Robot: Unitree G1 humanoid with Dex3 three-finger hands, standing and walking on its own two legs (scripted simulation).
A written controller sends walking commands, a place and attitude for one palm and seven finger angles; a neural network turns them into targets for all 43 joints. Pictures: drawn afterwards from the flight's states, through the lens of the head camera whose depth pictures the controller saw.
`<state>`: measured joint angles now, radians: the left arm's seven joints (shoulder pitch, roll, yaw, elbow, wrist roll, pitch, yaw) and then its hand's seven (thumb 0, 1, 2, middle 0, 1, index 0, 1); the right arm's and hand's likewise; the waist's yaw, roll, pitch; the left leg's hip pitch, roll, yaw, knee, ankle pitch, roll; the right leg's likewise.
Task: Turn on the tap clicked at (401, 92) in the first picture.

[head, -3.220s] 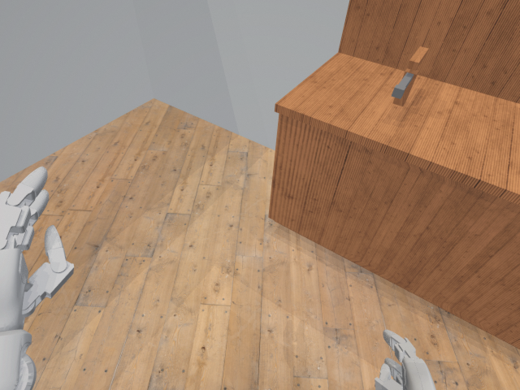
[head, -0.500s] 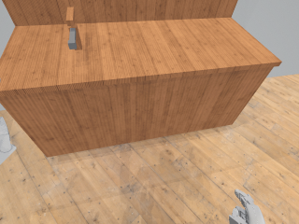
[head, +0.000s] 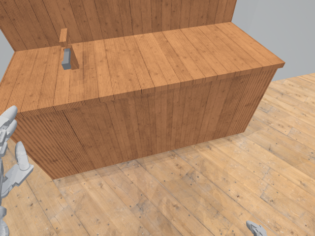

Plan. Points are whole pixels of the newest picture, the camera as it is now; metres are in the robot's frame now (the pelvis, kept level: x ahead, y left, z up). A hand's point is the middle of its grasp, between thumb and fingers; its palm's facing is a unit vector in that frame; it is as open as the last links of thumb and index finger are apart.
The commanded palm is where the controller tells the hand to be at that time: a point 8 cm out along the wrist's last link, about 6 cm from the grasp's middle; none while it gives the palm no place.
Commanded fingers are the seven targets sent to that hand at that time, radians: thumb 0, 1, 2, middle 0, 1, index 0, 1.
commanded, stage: take the last steps up to it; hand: left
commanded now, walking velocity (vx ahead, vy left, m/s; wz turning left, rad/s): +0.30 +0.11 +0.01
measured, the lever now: (66, 65) +0.75 +0.41 +0.03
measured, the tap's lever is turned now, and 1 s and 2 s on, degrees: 0 0 0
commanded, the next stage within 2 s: come to a stop and stand still in 1.16 s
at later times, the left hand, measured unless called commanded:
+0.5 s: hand (54, 125) +0.32 +0.24 +0.16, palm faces +0.40 -0.80 -0.45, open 7.4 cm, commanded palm +0.26 +0.29 +0.17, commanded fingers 0.00 0.90 0.90 -0.20 -0.30 -0.20 -0.30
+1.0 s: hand (57, 76) +0.46 +0.28 +0.18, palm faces +0.35 -0.84 -0.41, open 7.4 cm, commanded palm +0.40 +0.32 +0.17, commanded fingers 0.00 0.90 0.90 -0.20 -0.30 -0.20 -0.30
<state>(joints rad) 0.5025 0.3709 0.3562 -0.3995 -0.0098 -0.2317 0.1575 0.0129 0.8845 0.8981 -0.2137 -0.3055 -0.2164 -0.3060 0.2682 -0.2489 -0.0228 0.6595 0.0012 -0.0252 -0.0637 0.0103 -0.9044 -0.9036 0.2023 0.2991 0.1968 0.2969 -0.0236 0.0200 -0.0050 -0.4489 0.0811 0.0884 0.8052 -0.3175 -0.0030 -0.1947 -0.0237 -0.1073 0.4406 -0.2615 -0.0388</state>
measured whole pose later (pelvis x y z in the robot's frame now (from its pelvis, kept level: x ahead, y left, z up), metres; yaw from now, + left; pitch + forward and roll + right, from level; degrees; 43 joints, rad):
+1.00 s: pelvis +0.23 +0.06 -0.01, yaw -4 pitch +0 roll -1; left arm 0.46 0.39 0.39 -0.53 -0.02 -0.24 0.15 0.02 0.89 0.90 -0.21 -0.31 -0.21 -0.31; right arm 0.20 -0.13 0.01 0.60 0.01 -0.09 -0.04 0.01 -0.90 -0.90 0.20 0.30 0.20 0.30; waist -0.02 -0.01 0.03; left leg -0.25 0.09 0.17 0.53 -0.28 0.02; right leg -0.46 -0.06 -0.12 0.94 -0.40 0.02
